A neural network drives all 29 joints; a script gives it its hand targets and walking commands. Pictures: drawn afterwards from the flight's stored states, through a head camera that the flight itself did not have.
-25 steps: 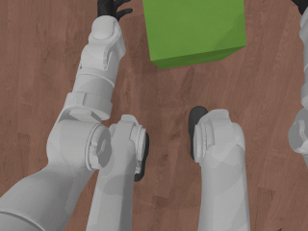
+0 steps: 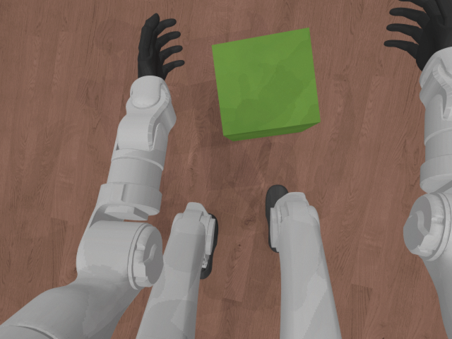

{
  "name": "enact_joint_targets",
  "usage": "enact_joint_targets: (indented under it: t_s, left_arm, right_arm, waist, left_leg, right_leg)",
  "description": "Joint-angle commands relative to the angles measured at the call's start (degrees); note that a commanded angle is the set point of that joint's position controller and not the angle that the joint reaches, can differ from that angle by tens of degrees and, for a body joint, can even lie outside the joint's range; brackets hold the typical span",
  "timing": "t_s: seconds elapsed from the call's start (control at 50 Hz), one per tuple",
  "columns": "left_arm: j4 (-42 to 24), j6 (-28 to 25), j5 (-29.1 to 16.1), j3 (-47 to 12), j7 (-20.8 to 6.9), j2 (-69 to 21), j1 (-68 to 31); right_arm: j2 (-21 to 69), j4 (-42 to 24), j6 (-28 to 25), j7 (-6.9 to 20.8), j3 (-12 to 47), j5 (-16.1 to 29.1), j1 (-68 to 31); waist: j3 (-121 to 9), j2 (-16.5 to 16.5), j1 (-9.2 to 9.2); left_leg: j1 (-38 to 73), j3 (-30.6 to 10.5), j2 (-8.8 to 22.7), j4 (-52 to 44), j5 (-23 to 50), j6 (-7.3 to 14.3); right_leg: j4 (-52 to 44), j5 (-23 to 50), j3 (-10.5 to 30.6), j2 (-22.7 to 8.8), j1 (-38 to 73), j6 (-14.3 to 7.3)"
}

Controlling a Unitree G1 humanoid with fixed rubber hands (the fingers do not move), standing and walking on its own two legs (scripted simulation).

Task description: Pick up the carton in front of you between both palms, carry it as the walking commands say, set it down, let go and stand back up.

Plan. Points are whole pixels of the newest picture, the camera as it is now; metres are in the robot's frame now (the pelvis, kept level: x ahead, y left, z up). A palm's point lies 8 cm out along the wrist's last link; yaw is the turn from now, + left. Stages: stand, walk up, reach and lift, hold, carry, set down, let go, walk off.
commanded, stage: set down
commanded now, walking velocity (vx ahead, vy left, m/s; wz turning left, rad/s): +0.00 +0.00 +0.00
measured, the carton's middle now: (263, 95) +0.52 -0.09 -0.43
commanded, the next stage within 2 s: let go in 0.22 s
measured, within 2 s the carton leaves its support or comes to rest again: neither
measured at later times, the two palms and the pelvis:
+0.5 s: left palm (96, 96) +0.45 +0.11 +0.02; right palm out of the picture +0.43 -0.31 +0.01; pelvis +0.04 -0.02 +0.13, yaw -4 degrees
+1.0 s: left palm out of the picture +0.31 +0.22 +0.14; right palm out of the picture +0.27 -0.24 +0.13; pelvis +0.10 +0.01 +0.21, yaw -5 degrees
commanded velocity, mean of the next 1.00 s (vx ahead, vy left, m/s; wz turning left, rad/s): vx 0.00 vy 0.00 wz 0.00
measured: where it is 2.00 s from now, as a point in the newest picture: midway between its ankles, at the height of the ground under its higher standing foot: (240, 243)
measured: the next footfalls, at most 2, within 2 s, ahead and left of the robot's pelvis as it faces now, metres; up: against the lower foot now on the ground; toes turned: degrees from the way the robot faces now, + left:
none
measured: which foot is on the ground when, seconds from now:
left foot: down 0.00-1.00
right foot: down 0.00-1.00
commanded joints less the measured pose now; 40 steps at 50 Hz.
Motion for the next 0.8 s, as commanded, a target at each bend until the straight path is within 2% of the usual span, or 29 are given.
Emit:
enact_joint_targets:
  t_s: [0.0,0.2,0.26,0.38,0.44,0.52,0.68,0.78]
  left_arm:
    - [-6.11,-1.29,0.95,0.7,-0.64,3.12,-8.3]
    - [-4.7,-3.52,2.47,1.8,-3.04,2.06,-2.63]
    - [-4.48,-3.98,3.31,1.54,-3.82,2.21,-0.21]
    - [-6.1,-5.09,6.41,-0.92,-6.39,5.11,14.1]
    - [-8.17,-6.35,6.55,-3.35,-8.13,7.03,20.85]
    - [-9.89,-7.83,4.86,-6.2,-10.32,8.76,27.04]
    - [-6.98,-11.52,2.85,-8.14,-13.07,10.47,44.41]
    - [-8.28,-13.72,2.34,-9.1,-13.86,11.65,53.64]
  right_arm:
    - [-6.76,-6.02,-1.24,0.36,-1.18,-0.8,-12.13]
    - [-3.72,-4.78,-3.36,0.1,-2.83,-3.57,-7.41]
    - [-2.88,-4.6,-3.6,-0.37,-3.41,-5.19,-4.63]
    - [1.12,-10.57,-3.3,-2.49,-2.82,-7.78,11.18]
    - [2.83,-16.16,-4.28,-3.6,-1.53,-6.57,18.75]
    - [4.26,-21.87,-5.95,-3.99,0.51,-3.98,25.7]
    - [8.11,-21.73,-9.53,-4.39,3.6,-2.19,46.47]
    - [8.96,-23.34,-11.88,-5.54,5.67,-1.18,58.0]
  waist:
    - [-59.68,-9.38,-1.01]
    - [-55.4,-9.27,-0.29]
    - [-55.8,-8.8,-0.73]
    - [-58.68,-8.42,-0.89]
    - [-55.97,-8.37,-0.52]
    - [-49.07,-8.07,0.22]
    - [-35.92,-6.81,0.86]
    - [-27.99,-4.92,0.66]
  left_leg:
    - [2.65,6.86,-2.04,-14.87,8.02,-2.01]
    - [8.71,5.4,-0.93,-25.94,12.45,-2.25]
    - [11.1,5.07,-0.73,-28.72,13.02,-2.33]
    - [16.7,4.58,-0.32,-34.98,14.06,-1.32]
    - [20.54,3.96,0.16,-38.15,14.39,-0.57]
    - [27.44,2.9,0.96,-42.49,14.55,0.3]
    - [41.82,1.27,2.62,-50.3,16.62,1.58]
    - [52.72,0.13,3.43,-55.48,19.34,1.89]
  right_leg:
    - [-8.32,17.29,-1.99,1.31,67.46,1.6]
    - [-19.05,23.05,-0.27,0.96,77.03,1.19]
    - [-22.1,24.09,0.15,0.92,80.99,1.07]
    - [-28.01,29.7,1.69,0.43,95.46,1.17]
    - [-31.28,30.22,2.34,0.14,99.73,1.06]
    - [-36.0,27.37,2.74,-0.29,101.42,0.85]
    - [-43.08,26.49,2.11,-1.0,103.91,0.98]
    - [-47.83,27.62,1.21,-0.8,105.78,1.22]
